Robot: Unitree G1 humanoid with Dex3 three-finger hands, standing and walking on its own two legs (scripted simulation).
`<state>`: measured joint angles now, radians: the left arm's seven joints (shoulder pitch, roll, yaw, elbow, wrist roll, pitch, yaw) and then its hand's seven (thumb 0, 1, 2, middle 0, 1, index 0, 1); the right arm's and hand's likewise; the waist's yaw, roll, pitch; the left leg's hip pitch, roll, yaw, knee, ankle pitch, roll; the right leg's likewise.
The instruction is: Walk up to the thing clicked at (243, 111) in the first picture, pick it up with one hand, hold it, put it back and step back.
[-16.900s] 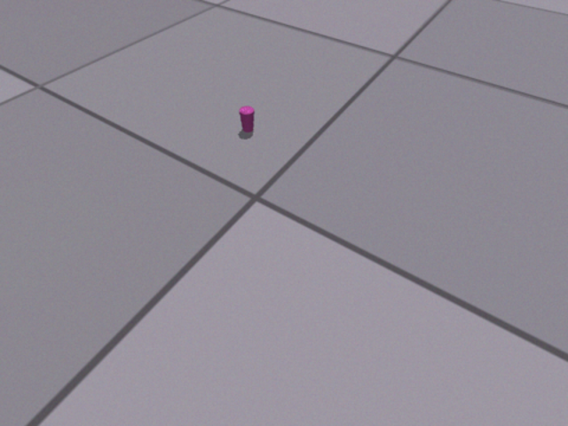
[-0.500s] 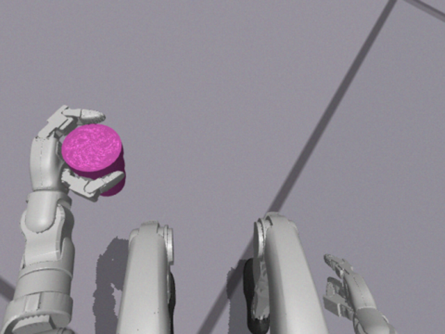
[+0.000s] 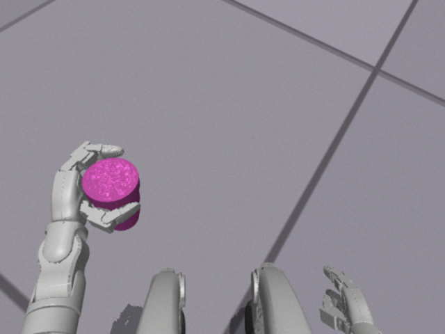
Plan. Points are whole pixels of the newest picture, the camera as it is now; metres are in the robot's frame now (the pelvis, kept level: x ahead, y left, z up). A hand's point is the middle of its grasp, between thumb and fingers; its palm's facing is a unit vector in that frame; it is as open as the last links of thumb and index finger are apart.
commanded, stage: lift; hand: left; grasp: from the side
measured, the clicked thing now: (117, 199) +0.35 +0.18 -0.02
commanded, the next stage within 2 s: hold in 1.06 s
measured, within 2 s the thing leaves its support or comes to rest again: neither
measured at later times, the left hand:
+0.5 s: hand (98, 168) +0.35 +0.18 +0.10, palm faces +0.05 -1.00 -0.03, open 11.1 cm
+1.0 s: hand (94, 145) +0.36 +0.17 +0.14, palm faces +0.03 -1.00 -0.01, open 11.1 cm
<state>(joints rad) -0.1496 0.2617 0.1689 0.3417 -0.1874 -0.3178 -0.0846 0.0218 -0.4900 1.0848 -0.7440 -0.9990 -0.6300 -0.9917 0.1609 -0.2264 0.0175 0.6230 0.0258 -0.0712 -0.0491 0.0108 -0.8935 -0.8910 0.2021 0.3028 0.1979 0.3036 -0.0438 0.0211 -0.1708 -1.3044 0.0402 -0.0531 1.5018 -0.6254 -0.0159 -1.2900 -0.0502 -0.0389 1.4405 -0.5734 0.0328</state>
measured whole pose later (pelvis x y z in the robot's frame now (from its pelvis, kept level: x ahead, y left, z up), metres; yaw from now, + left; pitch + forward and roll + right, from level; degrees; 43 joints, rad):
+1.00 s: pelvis +0.03 -0.01 +0.11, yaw +0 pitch +10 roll -1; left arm -0.12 0.23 0.15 0.45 -0.19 -0.34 -0.14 0.02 -0.49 1.08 -0.74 -1.01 -0.63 -1.00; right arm 0.23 -0.22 0.02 0.68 0.00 -0.06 -0.08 0.01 -0.90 -0.89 0.20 0.30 0.20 0.30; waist -0.03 0.01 -0.05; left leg -0.66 0.05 -0.02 0.95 -0.46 -0.02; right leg -0.65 -0.04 -0.04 0.91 -0.42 0.02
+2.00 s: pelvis +0.03 -0.01 +0.13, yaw +0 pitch +4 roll -1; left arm -0.11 0.22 0.13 0.44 -0.19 -0.34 -0.14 0.02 -0.49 1.08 -0.74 -1.01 -0.62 -1.00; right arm 0.23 -0.21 0.01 0.69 0.00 -0.06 -0.06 0.01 -0.91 -0.89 0.20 0.30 0.20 0.30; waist -0.03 0.01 -0.01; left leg -0.49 0.05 -0.01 0.83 -0.41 -0.02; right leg -0.49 -0.04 -0.03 0.78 -0.36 0.03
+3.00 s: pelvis +0.02 -0.01 +0.13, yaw +0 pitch +4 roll -1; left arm -0.13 0.22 0.15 0.49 -0.19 -0.36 -0.15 0.03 -0.48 1.08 -0.73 -1.02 -0.62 -1.01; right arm 0.25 -0.21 0.01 0.70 0.00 -0.07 -0.06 0.01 -0.91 -0.90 0.20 0.30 0.20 0.30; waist -0.03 0.01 -0.01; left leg -0.49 0.05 -0.01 0.81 -0.39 -0.03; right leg -0.49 -0.03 -0.03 0.77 -0.35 0.02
